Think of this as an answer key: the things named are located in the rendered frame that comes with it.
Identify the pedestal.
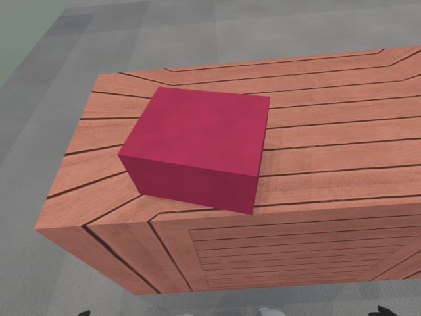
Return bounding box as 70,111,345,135
34,45,421,295

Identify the carton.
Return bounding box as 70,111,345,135
117,87,270,215

